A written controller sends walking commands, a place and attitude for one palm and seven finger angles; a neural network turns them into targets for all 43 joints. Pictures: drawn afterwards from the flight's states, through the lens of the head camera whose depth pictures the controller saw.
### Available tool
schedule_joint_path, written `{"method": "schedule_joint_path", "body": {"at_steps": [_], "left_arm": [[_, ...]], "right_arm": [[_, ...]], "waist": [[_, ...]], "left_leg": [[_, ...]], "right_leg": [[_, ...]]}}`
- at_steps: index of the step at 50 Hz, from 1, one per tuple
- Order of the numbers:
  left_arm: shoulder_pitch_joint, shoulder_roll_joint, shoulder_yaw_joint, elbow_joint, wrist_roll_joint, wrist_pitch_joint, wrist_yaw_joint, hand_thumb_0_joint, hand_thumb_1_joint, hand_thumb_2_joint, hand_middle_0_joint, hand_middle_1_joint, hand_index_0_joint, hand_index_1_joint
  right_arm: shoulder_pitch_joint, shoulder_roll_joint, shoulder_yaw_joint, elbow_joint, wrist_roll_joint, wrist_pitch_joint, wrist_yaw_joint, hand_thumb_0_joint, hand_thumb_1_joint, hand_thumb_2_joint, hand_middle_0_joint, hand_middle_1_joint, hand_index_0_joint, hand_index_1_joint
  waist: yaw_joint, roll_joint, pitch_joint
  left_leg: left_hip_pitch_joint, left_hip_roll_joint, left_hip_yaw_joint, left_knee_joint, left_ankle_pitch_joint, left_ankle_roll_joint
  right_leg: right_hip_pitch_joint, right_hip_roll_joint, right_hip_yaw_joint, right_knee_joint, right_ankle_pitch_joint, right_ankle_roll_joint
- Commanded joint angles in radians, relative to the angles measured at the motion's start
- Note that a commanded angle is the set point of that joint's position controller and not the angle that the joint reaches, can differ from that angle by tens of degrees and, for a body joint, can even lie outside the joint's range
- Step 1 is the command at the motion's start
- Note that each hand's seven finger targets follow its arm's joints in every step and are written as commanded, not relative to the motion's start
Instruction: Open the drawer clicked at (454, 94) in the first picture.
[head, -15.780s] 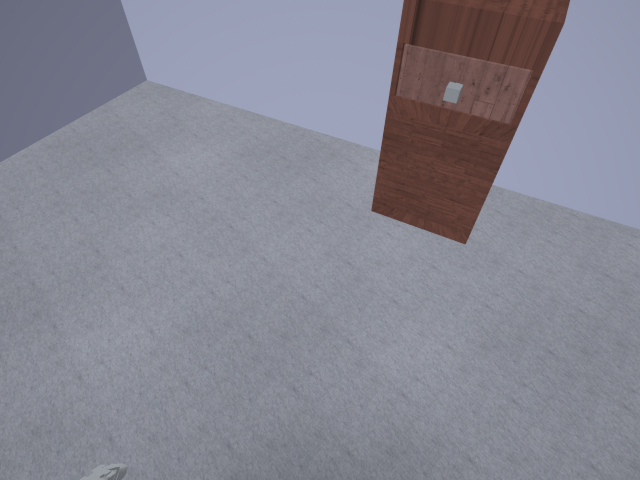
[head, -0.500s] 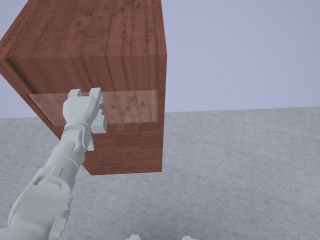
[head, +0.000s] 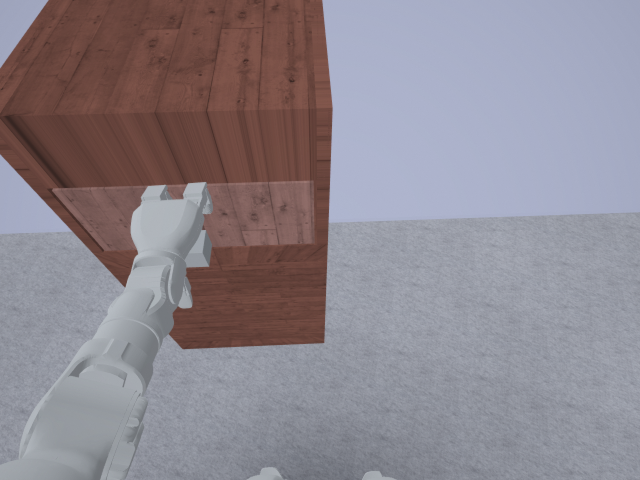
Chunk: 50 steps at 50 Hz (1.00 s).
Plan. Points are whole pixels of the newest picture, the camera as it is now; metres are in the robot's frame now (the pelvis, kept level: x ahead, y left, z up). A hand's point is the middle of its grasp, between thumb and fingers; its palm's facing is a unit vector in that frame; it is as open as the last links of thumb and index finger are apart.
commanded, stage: lower the fingers behind the handle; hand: left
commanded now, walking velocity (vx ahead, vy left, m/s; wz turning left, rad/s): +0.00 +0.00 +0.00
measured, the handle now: (195, 238) +0.49 +0.20 -0.06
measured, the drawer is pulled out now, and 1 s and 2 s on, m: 0.00 0.00 0.00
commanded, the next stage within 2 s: close the thumb around the handle in 1.36 s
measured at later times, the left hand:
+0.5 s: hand (182, 260) +0.43 +0.20 -0.04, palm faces -0.03 -0.02 -1.00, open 13.9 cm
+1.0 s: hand (185, 265) +0.44 +0.21 -0.06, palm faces +0.00 -0.01 -1.00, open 13.9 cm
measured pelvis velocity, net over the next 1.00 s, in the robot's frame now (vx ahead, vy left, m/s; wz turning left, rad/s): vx -0.02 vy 0.01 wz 0.00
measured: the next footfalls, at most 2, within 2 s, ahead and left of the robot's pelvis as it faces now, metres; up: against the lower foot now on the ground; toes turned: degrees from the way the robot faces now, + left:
none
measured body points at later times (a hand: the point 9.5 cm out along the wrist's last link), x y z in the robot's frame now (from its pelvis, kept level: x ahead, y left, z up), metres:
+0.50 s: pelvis -0.01 +0.00 -0.02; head +0.08 +0.00 +0.42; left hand +0.42 +0.20 +0.02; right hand +0.04 -0.27 -0.15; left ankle -0.01 +0.09 -0.69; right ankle -0.02 -0.10 -0.69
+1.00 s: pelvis -0.02 +0.01 -0.04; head +0.09 +0.02 +0.40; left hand +0.43 +0.20 -0.01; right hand +0.01 -0.26 -0.17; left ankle -0.01 +0.09 -0.69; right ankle -0.02 -0.10 -0.69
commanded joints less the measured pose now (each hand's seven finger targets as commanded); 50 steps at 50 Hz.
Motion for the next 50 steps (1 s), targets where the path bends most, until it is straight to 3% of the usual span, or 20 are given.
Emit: {"method": "schedule_joint_path", "body": {"at_steps": [1,3,5,7,8,12,14,16,17,20,22,23,25,28,33,38,39,45,46,50], "left_arm": [[-0.387,0.217,0.080,-0.201,0.015,-0.031,0.069,0.000,-0.500,0.300,-0.300,-1.200,-0.300,-1.200],[-0.356,0.227,0.092,-0.195,0.021,-0.031,0.086,0.000,-0.500,0.300,-0.300,-1.200,-0.300,-1.200],[-0.356,0.191,0.067,-0.189,0.020,-0.023,0.098,0.000,-0.500,0.300,-0.300,-1.200,-0.300,-1.200],[-0.368,0.209,0.079,-0.172,0.020,-0.014,0.104,0.000,-0.500,0.300,-0.300,-1.200,-0.300,-1.200],[-0.389,0.185,0.053,-0.180,0.019,-0.010,0.105,0.000,-0.500,0.300,-0.300,-1.200,-0.300,-1.200],[-0.398,0.175,0.045,-0.158,0.013,-0.002,0.099,0.000,-0.500,0.300,-0.300,-1.200,-0.300,-1.200],[-0.425,0.192,0.048,-0.170,0.017,-0.009,0.097,0.000,-0.500,0.300,-0.300,-1.200,-0.300,-1.200],[-0.406,0.216,0.074,-0.163,0.017,-0.018,0.099,0.000,-0.500,0.300,-0.300,-1.200,-0.300,-1.200],[-0.410,0.198,0.058,-0.158,0.022,-0.021,0.101,0.000,-0.500,0.300,-0.300,-1.200,-0.300,-1.200],[-0.386,0.222,0.079,-0.125,0.023,-0.015,0.110,0.000,-0.500,0.300,-0.300,-1.200,-0.300,-1.200],[-0.388,0.227,0.083,-0.127,0.029,-0.017,0.116,0.000,-0.500,0.300,-0.300,-1.200,-0.300,-1.200],[-0.381,0.206,0.070,-0.111,0.027,-0.012,0.117,0.000,-0.500,0.300,-0.300,-1.200,-0.300,-1.200],[-0.396,0.243,0.091,-0.102,0.026,-0.010,0.119,0.000,-0.500,0.300,-0.300,-1.200,-0.300,-1.200],[-0.424,0.203,0.061,-0.121,0.027,-0.020,0.119,0.000,-0.500,0.300,-0.300,-1.200,-0.300,-1.200],[-0.406,0.222,0.067,-0.048,0.019,0.000,0.113,0.000,-0.500,0.300,-0.300,-1.200,-0.300,-1.200],[-0.422,0.246,0.086,-0.088,0.027,-0.026,0.111,0.000,-0.500,0.300,-0.300,-1.200,-0.300,-1.200],[-0.414,0.216,0.065,-0.071,0.030,-0.024,0.115,0.000,-0.500,0.300,-0.300,-1.200,-0.300,-1.200],[-0.405,0.186,0.052,-0.036,0.035,0.011,0.141,0.000,-0.500,0.300,-0.300,-1.200,-0.300,-1.200],[-0.426,0.164,0.038,-0.021,0.029,0.018,0.140,0.000,-0.500,0.300,-0.300,-1.200,-0.300,-1.200],[-0.446,0.167,0.033,-0.022,0.026,0.041,0.138,0.000,-0.500,0.300,-0.300,-1.200,-0.300,-1.200]], "right_arm": [[0.077,-0.141,-0.052,-0.063,-0.009,-0.030,-0.013,0.000,-0.900,-0.900,0.200,0.300,0.200,0.300],[0.079,-0.142,-0.054,-0.060,-0.010,-0.030,-0.012,0.000,-0.900,-0.900,0.200,0.300,0.200,0.300],[0.074,-0.140,-0.056,-0.055,-0.011,-0.031,-0.007,0.000,-0.900,-0.900,0.200,0.300,0.200,0.300],[0.076,-0.144,-0.056,-0.049,-0.010,-0.031,-0.005,0.000,-0.900,-0.900,0.200,0.300,0.200,0.300],[0.076,-0.146,-0.058,-0.047,-0.011,-0.030,-0.005,0.000,-0.900,-0.900,0.200,0.300,0.200,0.300],[0.076,-0.144,-0.057,-0.044,-0.009,-0.032,-0.007,0.000,-0.900,-0.900,0.200,0.300,0.200,0.300],[0.079,-0.147,-0.055,-0.042,-0.011,-0.035,-0.012,0.000,-0.900,-0.900,0.200,0.300,0.200,0.300],[0.077,-0.148,-0.051,-0.044,-0.013,-0.038,-0.012,0.000,-0.900,-0.900,0.200,0.300,0.200,0.300],[0.080,-0.144,-0.052,-0.041,-0.012,-0.039,-0.012,0.000,-0.900,-0.900,0.200,0.300,0.200,0.300],[0.083,-0.146,-0.048,-0.043,-0.014,-0.041,-0.013,0.000,-0.900,-0.900,0.200,0.300,0.200,0.300],[0.080,-0.147,-0.048,-0.045,-0.015,-0.042,-0.011,0.000,-0.900,-0.900,0.200,0.300,0.200,0.300],[0.082,-0.147,-0.049,-0.043,-0.016,-0.042,-0.011,0.000,-0.900,-0.900,0.200,0.300,0.200,0.300],[0.087,-0.152,-0.046,-0.041,-0.015,-0.044,-0.013,0.000,-0.900,-0.900,0.200,0.300,0.200,0.300],[0.090,-0.150,-0.051,-0.037,-0.018,-0.050,-0.012,0.000,-0.900,-0.900,0.200,0.300,0.200,0.300],[0.099,-0.158,-0.043,-0.031,-0.017,-0.049,-0.013,0.000,-0.900,-0.900,0.200,0.300,0.200,0.300],[0.107,-0.160,-0.044,-0.032,-0.022,-0.052,-0.016,0.000,-0.900,-0.900,0.200,0.300,0.200,0.300],[0.106,-0.158,-0.044,-0.031,-0.022,-0.052,-0.014,0.000,-0.900,-0.900,0.200,0.300,0.200,0.300],[0.109,-0.162,-0.046,-0.023,-0.024,-0.046,-0.004,0.000,-0.900,-0.900,0.200,0.300,0.200,0.300],[0.112,-0.162,-0.045,-0.017,-0.026,-0.045,-0.002,0.000,-0.900,-0.900,0.200,0.300,0.200,0.300],[0.110,-0.166,-0.044,-0.023,-0.024,-0.041,-0.003,0.000,-0.900,-0.900,0.200,0.300,0.200,0.300]], "waist": [[-0.007,-0.010,-0.398],[-0.002,-0.022,-0.406],[-0.010,-0.014,-0.403],[-0.012,-0.023,-0.400],[-0.026,-0.013,-0.403],[-0.031,-0.018,-0.401],[-0.038,-0.027,-0.406],[-0.022,0.004,-0.411],[-0.027,0.015,-0.423],[-0.023,-0.023,-0.400],[-0.020,0.008,-0.422],[-0.029,-0.005,-0.404],[-0.031,-0.027,-0.397],[-0.042,0.014,-0.426],[-0.050,-0.023,-0.382],[-0.040,0.016,-0.444],[-0.049,0.011,-0.431],[-0.048,0.021,-0.423],[-0.059,0.020,-0.416],[-0.060,0.015,-0.421]], "left_leg": [[0.283,0.010,-0.015,-0.020,0.459,-0.002],[0.270,0.009,-0.014,-0.010,0.454,-0.003],[0.268,0.010,-0.013,-0.003,0.441,-0.003],[0.254,0.010,-0.016,0.000,0.431,-0.004],[0.267,0.012,-0.019,0.006,0.434,-0.004],[0.247,0.009,-0.017,0.013,0.394,-0.001],[0.236,0.009,-0.020,0.019,0.377,0.002],[0.234,0.009,-0.026,0.021,0.379,-0.003],[0.238,0.010,-0.024,0.028,0.386,-0.002],[0.179,0.007,-0.018,0.039,0.346,0.002],[0.191,0.009,-0.022,0.045,0.363,-0.002],[0.186,0.010,-0.020,0.052,0.351,-0.001],[0.150,0.009,-0.022,0.055,0.323,0.001],[0.190,0.016,-0.029,0.071,0.338,-0.002],[0.110,0.012,-0.027,0.085,0.285,0.003],[0.141,0.019,-0.042,0.107,0.312,-0.003],[0.135,0.019,-0.042,0.109,0.310,-0.002],[0.135,0.026,-0.056,0.118,0.310,-0.011],[0.138,0.029,-0.062,0.120,0.311,-0.012],[0.146,0.032,-0.066,0.119,0.293,-0.012]], "right_leg": [[0.125,-0.008,0.001,-0.061,0.445,-0.012],[0.124,-0.007,0.003,-0.052,0.448,-0.011],[0.103,-0.006,0.001,-0.051,0.434,-0.010],[0.095,-0.006,-0.001,-0.044,0.423,-0.010],[0.076,-0.005,-0.002,-0.043,0.420,-0.009],[0.066,-0.007,0.000,-0.043,0.393,-0.006],[0.060,-0.008,0.003,-0.040,0.383,-0.005],[0.049,-0.007,-0.004,-0.026,0.368,-0.012],[0.035,-0.006,-0.004,-0.021,0.369,-0.010],[0.044,-0.007,0.000,-0.017,0.359,-0.007],[0.024,-0.007,-0.002,-0.002,0.360,-0.009],[0.010,-0.005,-0.007,-0.005,0.347,-0.009],[0.013,-0.006,-0.001,-0.001,0.331,-0.007],[-0.035,-0.004,-0.009,0.012,0.316,-0.008],[-0.049,-0.005,-0.007,0.019,0.287,-0.005],[-0.087,-0.002,-0.017,0.052,0.275,-0.010],[-0.100,-0.001,-0.020,0.051,0.269,-0.009],[-0.156,0.002,-0.034,0.070,0.232,-0.013],[-0.175,0.003,-0.041,0.074,0.223,-0.014],[-0.185,0.002,-0.041,0.072,0.200,-0.012]]}}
